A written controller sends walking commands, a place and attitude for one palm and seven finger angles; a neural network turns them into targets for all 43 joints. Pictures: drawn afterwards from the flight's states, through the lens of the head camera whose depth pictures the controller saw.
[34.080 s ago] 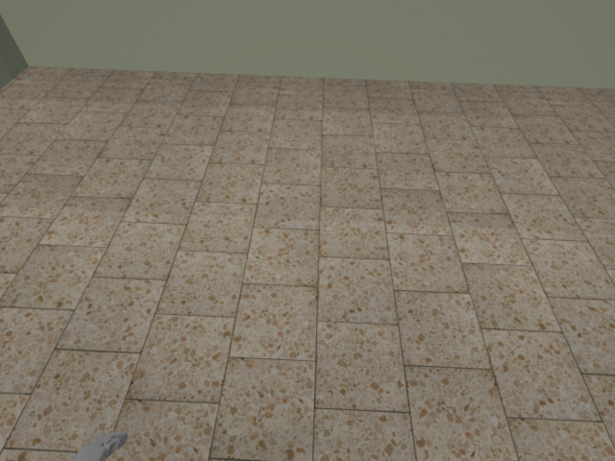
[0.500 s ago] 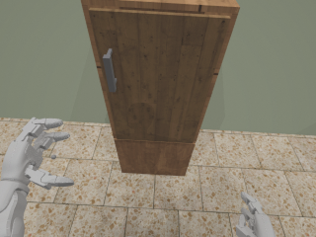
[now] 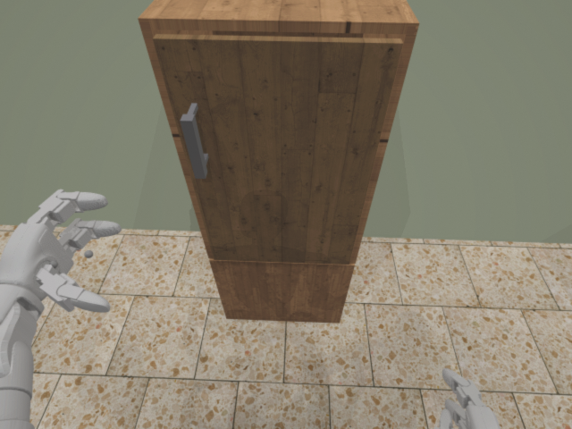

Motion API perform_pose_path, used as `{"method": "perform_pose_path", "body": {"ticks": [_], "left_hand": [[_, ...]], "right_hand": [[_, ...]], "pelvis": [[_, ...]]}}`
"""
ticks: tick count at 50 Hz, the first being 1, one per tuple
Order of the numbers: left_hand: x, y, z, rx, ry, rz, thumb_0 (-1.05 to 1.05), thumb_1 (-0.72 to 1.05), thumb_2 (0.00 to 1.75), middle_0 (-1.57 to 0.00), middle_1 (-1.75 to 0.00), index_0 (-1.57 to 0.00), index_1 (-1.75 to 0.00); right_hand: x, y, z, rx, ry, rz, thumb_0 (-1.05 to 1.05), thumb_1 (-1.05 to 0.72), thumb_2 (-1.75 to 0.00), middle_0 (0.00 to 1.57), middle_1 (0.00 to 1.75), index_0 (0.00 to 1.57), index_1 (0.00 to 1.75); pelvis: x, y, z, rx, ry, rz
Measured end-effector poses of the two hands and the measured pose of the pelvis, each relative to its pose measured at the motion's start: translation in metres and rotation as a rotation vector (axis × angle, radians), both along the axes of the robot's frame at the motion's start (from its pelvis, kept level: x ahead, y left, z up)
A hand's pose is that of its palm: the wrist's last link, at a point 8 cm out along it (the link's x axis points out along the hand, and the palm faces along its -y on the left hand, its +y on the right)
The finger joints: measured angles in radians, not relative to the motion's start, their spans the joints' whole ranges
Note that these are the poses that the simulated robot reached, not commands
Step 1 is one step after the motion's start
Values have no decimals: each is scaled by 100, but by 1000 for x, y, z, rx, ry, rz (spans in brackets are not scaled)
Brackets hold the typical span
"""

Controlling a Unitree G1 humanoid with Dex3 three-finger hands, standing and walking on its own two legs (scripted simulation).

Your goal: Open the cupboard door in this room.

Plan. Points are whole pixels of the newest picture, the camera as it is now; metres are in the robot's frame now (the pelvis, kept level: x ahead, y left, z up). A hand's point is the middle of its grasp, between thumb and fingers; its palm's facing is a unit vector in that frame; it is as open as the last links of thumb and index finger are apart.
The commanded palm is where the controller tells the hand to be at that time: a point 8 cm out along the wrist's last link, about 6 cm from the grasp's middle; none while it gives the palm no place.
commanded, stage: raise the hand with hooked fingers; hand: left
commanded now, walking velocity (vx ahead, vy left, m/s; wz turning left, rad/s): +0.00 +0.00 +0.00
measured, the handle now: (197, 141) +0.57 +0.20 +0.09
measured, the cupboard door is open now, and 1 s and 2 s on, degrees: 0 0 0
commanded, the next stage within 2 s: move the hooked fingers beside the handle in 0.36 s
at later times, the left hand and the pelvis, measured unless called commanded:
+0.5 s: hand (107, 262) +0.29 +0.25 +0.11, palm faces +0.05 -1.00 -0.01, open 14.0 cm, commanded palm +0.26 +0.30 +0.11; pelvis -0.01 -0.02 +0.00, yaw +0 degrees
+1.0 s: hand (123, 219) +0.36 +0.26 +0.11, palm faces +0.03 -1.00 -0.01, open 14.0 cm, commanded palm +0.34 +0.30 +0.11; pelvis -0.01 -0.01 +0.00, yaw -1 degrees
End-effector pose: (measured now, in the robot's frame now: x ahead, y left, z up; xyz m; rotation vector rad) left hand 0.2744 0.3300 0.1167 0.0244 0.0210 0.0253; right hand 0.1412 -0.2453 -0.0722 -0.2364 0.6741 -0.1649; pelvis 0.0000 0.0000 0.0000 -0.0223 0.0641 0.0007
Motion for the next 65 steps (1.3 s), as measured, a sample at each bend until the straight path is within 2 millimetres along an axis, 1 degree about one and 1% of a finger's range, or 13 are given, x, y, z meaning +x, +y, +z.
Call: {"method": "perform_pose_path", "body": {"ticks": [5, 10, 19, 29, 34, 41, 47, 52, 57, 65], "left_hand": [[-4, -14, -7, 0, -11, 4, -1, -50, 30, -30, -120, -30, -120], [-8, -19, -7, 2, -42, 33, -1, -50, 30, -30, -120, -30, -120], [-11, -27, 1, 6, -42, 13, -1, -50, 30, -30, -120, -30, -120], [-7, -29, -6, -4, -27, 27, -1, -50, 30, -30, -120, -30, -120], [11, -30, -5, -11, -43, 21, -1, -50, 30, -30, -120, -30, -120], [41, -29, -2, -13, -36, -3, -1, -50, 30, -30, -120, -30, -120], [56, -18, -7, -26, -13, 12, -1, -50, 30, -30, -120, -30, -120], [71, -20, -9, -21, -23, -8, -1, -50, 30, -30, -120, -30, -120], [90, -22, -14, -37, -17, -16, -1, -50, 30, -30, -120, -30, -120], [118, -19, -13, -31, -15, -6, -1, -50, 30, -30, -120, -30, -120]], "right_hand": [[-6, -12, 1, -11, 10, -11, 2, -90, -89, 20, 30, 21, 30], [-8, -17, 1, -12, 15, -10, 2, -90, -90, 20, 30, 21, 30], [-1, -19, -1, 14, -16, -9, 2, -90, -89, 20, 30, 21, 30], [0, -21, -1, 7, -20, 1, 1, -90, -89, 20, 30, 21, 30], [-6, -21, -5, -8, 12, -3, 1, -90, -89, 20, 30, 21, 30], [-22, -21, -10, -9, 62, -41, 1, -90, -89, 20, 30, 21, 30], [-40, -21, -15, -15, 127, -67, 1, -90, -89, 20, 30, 21, 30], [-52, -20, -21, -29, 192, -74, 1, -90, -89, 20, 30, 21, 30], [-60, -18, -23, -36, 235, -88, 1, -90, -89, 20, 30, 21, 30], [-73, -15, -27, -38, 292, -115, 1, -90, -89, 20, 30, 21, 30]], "pelvis": [[-1, -6, 0, 6, -2, -8], [-3, -13, 0, 8, -9, -7], [-4, -20, 0, 11, -15, -7], [-8, -21, -2, 11, -14, -4], [-11, -20, -3, 8, -8, 2], [-10, -15, -3, 8, 13, -11], [-7, -10, -4, 6, 31, -17], [-7, -5, -5, 2, 47, -14], [-6, -1, -7, -1, 65, -15], [-3, 3, -9, -5, 97, -24]]}}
